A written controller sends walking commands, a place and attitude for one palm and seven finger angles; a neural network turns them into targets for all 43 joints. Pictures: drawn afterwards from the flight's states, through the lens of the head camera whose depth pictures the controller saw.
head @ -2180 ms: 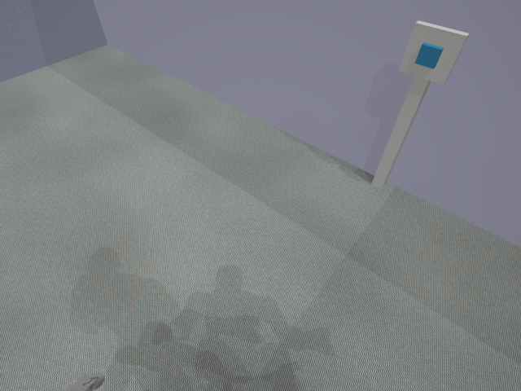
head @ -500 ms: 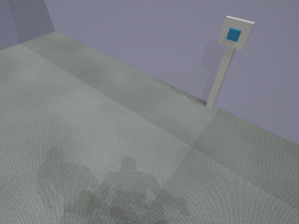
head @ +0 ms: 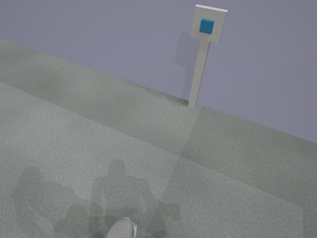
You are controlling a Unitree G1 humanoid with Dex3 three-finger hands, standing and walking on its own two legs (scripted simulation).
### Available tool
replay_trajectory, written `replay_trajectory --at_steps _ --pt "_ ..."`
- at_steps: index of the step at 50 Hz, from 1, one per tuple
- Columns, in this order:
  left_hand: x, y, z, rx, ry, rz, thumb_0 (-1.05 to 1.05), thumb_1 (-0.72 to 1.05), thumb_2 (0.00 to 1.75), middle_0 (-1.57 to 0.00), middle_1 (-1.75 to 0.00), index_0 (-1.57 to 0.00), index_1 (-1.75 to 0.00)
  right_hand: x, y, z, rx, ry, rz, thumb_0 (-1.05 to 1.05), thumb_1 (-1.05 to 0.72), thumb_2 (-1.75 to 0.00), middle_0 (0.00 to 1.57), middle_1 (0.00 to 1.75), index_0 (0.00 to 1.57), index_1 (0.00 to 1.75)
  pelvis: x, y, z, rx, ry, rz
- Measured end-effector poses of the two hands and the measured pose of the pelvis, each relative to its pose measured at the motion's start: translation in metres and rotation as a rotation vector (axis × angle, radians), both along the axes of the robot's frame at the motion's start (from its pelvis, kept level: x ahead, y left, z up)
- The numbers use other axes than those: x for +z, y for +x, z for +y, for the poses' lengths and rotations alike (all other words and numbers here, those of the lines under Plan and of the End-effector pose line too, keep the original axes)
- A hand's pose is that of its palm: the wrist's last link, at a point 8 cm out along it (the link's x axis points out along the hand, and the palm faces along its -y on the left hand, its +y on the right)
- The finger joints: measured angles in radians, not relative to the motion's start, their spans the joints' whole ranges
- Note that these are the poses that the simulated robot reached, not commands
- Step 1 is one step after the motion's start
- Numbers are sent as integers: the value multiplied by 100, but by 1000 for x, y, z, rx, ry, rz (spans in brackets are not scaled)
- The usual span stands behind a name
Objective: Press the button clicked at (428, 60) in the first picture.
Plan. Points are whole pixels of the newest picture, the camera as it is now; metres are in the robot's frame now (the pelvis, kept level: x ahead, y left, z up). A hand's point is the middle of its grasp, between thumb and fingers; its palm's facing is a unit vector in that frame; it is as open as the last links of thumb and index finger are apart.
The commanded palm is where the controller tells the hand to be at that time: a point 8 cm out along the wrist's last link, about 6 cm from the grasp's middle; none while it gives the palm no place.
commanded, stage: walk to a spot facing it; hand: left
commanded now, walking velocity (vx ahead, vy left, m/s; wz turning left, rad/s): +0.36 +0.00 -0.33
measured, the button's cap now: (206, 26) +1.22 -0.18 -0.04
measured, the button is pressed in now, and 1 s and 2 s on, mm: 0 0 0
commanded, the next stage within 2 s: turn to face it in 0.74 s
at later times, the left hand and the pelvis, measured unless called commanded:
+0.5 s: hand (103, 168) +0.35 +0.23 -0.16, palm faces -0.23 -0.95 -0.20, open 7.4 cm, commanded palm none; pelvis +0.20 +0.06 +0.00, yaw -16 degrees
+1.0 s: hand (145, 131) +0.52 +0.10 -0.17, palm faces -0.43 -0.87 -0.22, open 7.3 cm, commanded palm none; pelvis +0.37 -0.04 +0.00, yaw -28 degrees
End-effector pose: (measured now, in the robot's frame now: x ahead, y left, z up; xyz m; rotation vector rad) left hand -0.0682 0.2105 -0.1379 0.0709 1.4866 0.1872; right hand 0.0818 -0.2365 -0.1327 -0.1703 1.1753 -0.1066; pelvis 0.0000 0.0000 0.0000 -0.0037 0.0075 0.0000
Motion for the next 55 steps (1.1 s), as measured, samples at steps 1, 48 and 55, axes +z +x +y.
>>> replay_trajectory --at_steps 1,48,55 --pt "-1 7 4 -2 -2 8 0 91 90 -21 -30 -20 -30 2 15 6 3 3 -22 1 -90 -90 20 30 20 30 -1 8 4 -7 -3 0" --pt "4 601 -68 -606 12 -292 0 93 90 -21 -30 -20 -30 -6 224 -48 -552 -24 -3 1 -91 -90 20 30 20 29 -5 360 -40 -490 -13 -6" --pt "-18 623 -50 -526 -16 -246 0 92 90 -20 -30 -20 -30 1 307 -50 -475 -65 -56 0 -91 -90 20 30 20 29 -12 417 -35 -470 -63 -15"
